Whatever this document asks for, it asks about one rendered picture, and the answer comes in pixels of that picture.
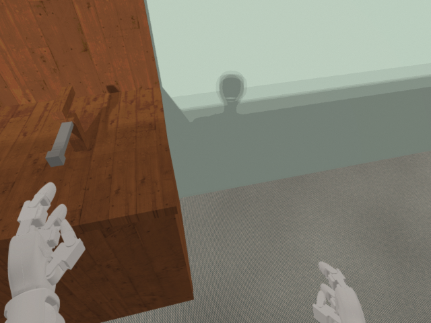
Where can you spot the robot left forearm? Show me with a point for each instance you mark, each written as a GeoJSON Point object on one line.
{"type": "Point", "coordinates": [39, 305]}

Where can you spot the tap lever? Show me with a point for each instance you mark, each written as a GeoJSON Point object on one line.
{"type": "Point", "coordinates": [56, 157]}

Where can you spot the counter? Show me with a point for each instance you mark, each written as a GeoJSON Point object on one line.
{"type": "Point", "coordinates": [92, 62]}

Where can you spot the left robot hand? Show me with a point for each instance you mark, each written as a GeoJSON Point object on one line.
{"type": "Point", "coordinates": [31, 249]}

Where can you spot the right robot hand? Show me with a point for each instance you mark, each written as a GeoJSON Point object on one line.
{"type": "Point", "coordinates": [345, 306]}

